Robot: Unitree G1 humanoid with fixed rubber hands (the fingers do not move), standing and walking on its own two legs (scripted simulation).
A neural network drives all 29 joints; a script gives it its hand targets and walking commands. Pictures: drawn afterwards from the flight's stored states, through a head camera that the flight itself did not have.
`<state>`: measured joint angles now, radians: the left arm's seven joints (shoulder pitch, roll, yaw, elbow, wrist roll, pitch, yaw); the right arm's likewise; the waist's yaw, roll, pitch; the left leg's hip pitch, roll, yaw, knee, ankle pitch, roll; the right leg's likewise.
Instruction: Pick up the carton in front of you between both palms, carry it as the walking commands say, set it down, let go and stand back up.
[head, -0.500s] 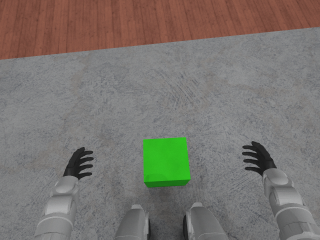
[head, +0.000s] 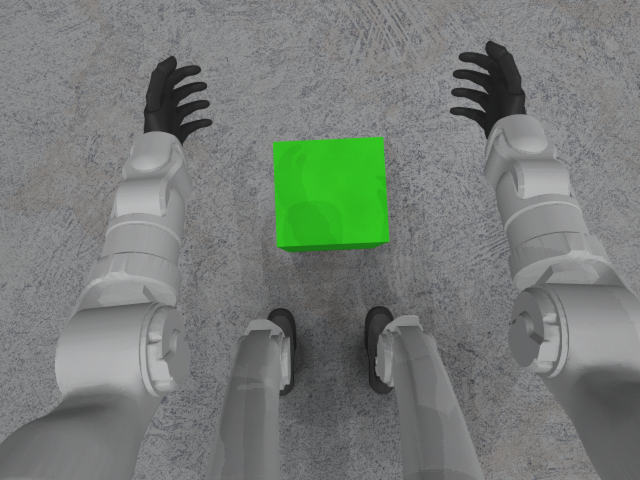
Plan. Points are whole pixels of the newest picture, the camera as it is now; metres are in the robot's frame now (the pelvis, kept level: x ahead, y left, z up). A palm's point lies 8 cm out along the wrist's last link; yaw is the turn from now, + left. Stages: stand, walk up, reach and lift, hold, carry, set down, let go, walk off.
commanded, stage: reach and lift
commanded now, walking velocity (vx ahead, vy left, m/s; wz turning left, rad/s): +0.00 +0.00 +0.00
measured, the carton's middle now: (329, 202) +0.48 +0.00 -0.51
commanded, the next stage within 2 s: none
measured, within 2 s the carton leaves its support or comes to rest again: leaves its support in 1.70 s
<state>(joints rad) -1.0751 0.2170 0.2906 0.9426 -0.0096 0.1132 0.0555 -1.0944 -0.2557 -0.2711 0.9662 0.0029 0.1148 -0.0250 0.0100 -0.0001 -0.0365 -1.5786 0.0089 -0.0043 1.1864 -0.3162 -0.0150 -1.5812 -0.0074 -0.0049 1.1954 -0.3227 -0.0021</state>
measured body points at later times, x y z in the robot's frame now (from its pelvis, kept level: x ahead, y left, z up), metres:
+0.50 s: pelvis +0.00 +0.00 -0.18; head +0.34 +0.00 +0.12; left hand +0.49 +0.20 -0.34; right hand +0.50 -0.20 -0.34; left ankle +0.10 +0.13 -0.60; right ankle +0.10 -0.12 -0.60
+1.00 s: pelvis -0.03 +0.00 -0.27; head +0.34 +0.00 -0.01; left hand +0.51 +0.19 -0.45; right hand +0.51 -0.19 -0.45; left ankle +0.10 +0.13 -0.60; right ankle +0.09 -0.12 -0.60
